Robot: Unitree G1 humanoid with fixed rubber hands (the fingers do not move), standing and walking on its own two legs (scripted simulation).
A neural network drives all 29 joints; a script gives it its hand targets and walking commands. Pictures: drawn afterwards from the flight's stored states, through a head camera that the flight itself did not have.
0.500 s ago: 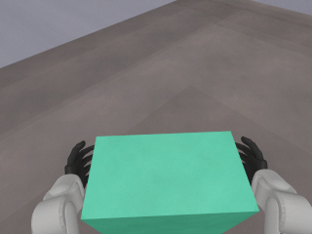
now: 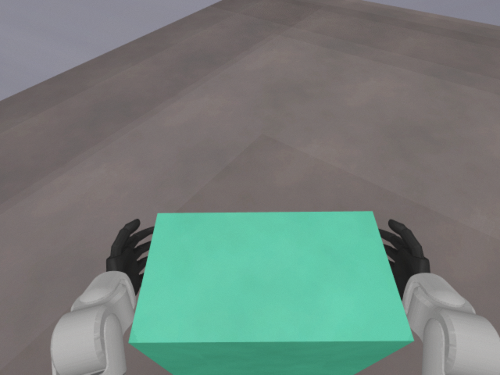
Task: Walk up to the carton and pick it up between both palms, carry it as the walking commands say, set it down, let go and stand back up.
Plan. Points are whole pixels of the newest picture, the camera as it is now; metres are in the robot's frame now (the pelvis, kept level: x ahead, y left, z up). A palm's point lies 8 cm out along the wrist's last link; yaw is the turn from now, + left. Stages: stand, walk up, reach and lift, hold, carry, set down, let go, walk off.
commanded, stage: carry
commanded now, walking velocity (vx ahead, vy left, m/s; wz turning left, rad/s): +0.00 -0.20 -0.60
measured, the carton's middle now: (264, 302) +0.22 -0.01 +0.01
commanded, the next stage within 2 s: none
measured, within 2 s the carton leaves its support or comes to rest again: neither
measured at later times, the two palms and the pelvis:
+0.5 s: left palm (267, 256) +0.25 -0.01 +0.11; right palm out of the picture +0.13 -0.38 +0.12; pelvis -0.04 -0.13 +0.02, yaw -17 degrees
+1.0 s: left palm (373, 289) +0.20 -0.14 +0.10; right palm out of the picture +0.08 -0.51 +0.11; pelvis -0.08 -0.26 +0.02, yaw -20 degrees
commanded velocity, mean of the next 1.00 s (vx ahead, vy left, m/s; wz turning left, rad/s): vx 0.00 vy -0.08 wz -0.25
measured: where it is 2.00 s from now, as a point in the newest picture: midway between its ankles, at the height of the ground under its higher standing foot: outside the picture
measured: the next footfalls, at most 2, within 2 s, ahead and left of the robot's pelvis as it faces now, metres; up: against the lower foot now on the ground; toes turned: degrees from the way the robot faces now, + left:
left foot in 0.22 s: +0.03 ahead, +0.03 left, +0.00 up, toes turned +2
right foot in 0.58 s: -0.02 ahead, -0.37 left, +0.00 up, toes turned -6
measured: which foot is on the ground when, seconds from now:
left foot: up 0.00-0.20, down 0.22-0.58, up 0.60-0.90, down 0.92-1.00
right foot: down 0.00-0.24, up 0.26-0.56, down 0.58-1.00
